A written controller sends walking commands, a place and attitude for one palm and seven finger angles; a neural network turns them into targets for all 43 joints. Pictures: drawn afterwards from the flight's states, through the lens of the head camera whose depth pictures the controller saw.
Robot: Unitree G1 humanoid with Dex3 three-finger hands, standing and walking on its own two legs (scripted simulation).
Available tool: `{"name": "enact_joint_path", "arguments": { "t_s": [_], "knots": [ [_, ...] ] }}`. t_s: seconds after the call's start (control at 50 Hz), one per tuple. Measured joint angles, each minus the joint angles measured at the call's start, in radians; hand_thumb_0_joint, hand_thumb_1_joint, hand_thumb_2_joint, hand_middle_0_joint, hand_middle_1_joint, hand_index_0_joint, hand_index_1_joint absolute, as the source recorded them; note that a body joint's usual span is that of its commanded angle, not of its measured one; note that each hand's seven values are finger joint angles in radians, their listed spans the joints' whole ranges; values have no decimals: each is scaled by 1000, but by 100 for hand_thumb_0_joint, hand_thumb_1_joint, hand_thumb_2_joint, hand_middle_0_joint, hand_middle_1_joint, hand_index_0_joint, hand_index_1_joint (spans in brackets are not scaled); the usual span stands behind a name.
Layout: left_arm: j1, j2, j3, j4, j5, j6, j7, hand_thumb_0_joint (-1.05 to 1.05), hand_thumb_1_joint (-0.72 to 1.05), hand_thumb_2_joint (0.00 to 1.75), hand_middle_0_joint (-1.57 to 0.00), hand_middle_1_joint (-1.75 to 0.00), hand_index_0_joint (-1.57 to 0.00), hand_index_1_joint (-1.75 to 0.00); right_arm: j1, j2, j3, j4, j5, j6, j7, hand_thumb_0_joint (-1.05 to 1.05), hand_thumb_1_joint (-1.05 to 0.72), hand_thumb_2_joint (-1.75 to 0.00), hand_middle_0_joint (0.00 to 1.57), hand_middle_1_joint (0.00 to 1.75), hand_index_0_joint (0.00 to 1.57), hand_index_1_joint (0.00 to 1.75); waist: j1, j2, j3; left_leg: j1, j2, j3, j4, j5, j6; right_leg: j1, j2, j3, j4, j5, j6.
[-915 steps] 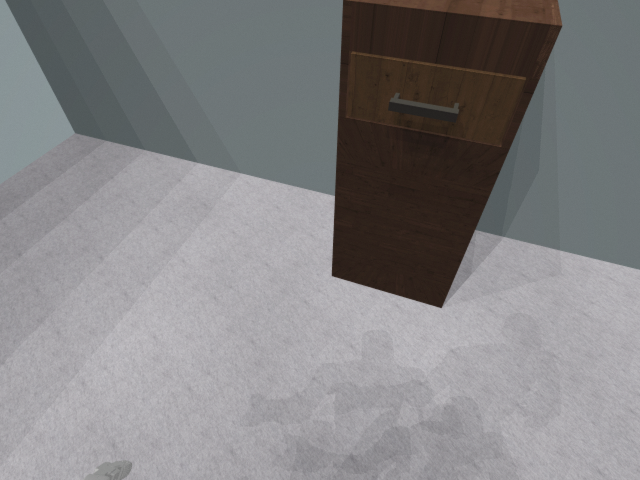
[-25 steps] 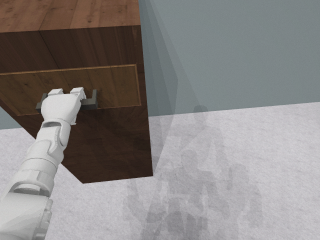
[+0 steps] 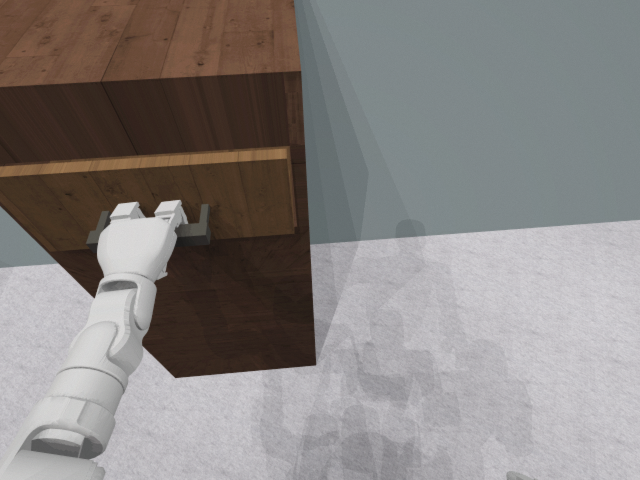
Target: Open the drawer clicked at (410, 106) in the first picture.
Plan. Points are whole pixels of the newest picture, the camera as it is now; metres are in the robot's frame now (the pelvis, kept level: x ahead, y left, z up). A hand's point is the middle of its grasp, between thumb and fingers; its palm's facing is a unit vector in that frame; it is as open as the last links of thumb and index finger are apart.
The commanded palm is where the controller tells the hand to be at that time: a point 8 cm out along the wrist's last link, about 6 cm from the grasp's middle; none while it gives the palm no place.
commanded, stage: pull the drawer open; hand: left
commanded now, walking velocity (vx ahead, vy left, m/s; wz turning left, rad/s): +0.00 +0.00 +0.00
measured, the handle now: (153, 226) +0.44 +0.25 +0.05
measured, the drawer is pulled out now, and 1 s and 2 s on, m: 0.02 0.07 0.17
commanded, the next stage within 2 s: none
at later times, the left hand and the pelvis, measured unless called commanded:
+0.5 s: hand (154, 265) +0.39 +0.24 +0.02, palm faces -0.06 -0.04 -1.00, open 5.5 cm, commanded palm +0.35 +0.24 +0.08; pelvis -0.02 -0.01 +0.00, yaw +0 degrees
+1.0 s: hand (150, 299) +0.34 +0.24 +0.02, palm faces +0.01 -0.04 -1.00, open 5.6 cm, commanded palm +0.32 +0.23 +0.08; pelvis +0.00 +0.00 +0.00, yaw +1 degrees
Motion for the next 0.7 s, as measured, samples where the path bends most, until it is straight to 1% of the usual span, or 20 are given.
{"name": "enact_joint_path", "arguments": {
  "t_s": [0.06,0.14,0.26,0.34,0.44,0.52,0.6,0.7],
  "knots": [
    [-62,-2,-17,58,21,-4,-8,0,74,82,-32,-135,-39,-135,-22,2,7,10,-4,3,-10,1,-91,-90,21,30,20,30,11,-6,5,-13,-5,-10,10,2,-1,-10,-5,-10,13,-5,-1],
    [-119,-1,-30,123,23,-9,-28,-1,73,84,-35,-135,-40,-135,-32,8,7,9,-7,4,-18,1,-91,-90,21,30,20,30,14,-2,3,-26,-7,-18,16,8,-4,-22,-7,-19,22,-3,-4],
    [-182,15,-12,221,17,-51,-45,0,72,83,-37,-135,-41,-135,-16,15,14,9,-6,11,-29,1,-91,-90,21,30,20,30,6,-1,6,-40,-5,-21,26,15,-9,-39,-4,-23,40,-1,-10],
    [-186,33,19,243,18,-77,-43,0,73,82,-36,-135,-42,-135,11,16,11,9,-6,16,-28,1,-91,-90,21,30,20,30,-4,-2,6,-52,3,-17,31,20,-14,-56,3,-19,48,4,-15],
    [-156,50,46,224,12,-86,-26,0,74,81,-33,-135,-40,-135,49,7,-2,15,-3,21,-21,1,-91,-90,21,30,20,30,-15,0,7,-59,12,-8,31,21,-16,-67,12,-9,49,10,-18],
    [-103,56,65,173,4,-79,-16,1,75,80,-31,-135,-39,-135,68,-2,-12,21,0,23,-17,1,-91,-90,21,30,20,30,-21,2,5,-52,18,3,23,20,-16,-64,17,2,40,15,-18],
    [-24,49,71,89,-14,-52,-10,2,75,79,-29,-135,-39,-135,74,-8,-21,19,4,19,-11,1,-91,-90,21,30,20,30,-24,5,1,-30,21,14,8,17,-13,-45,20,14,22,18,-14],
    [112,30,70,-67,-37,-12,-11,3,75,78,-27,-135,-40,-135,52,-9,-20,3,5,6,1,1,-91,-90,20,30,20,30,-24,6,-4,9,20,25,-15,12,-9,-9,19,27,-3,19,-8]
  ]
}}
